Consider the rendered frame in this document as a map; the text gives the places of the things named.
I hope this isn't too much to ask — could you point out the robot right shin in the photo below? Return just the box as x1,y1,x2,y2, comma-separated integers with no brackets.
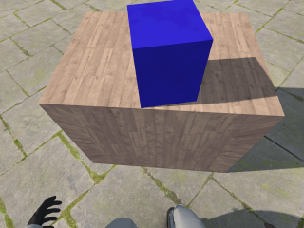
172,204,184,211

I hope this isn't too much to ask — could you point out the left robot thigh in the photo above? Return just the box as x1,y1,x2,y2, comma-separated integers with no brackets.
105,218,139,228

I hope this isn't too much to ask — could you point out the pedestal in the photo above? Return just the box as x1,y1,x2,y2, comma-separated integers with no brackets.
38,11,285,173

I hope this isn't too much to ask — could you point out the robot left hand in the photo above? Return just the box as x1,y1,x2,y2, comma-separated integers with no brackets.
27,196,62,228

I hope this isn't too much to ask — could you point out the carton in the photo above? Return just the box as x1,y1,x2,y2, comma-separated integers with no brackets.
127,0,214,108

